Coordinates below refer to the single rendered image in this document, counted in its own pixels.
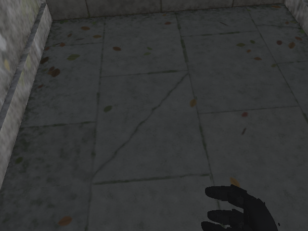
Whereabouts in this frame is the right robot hand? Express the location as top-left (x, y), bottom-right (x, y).
top-left (201, 184), bottom-right (280, 231)

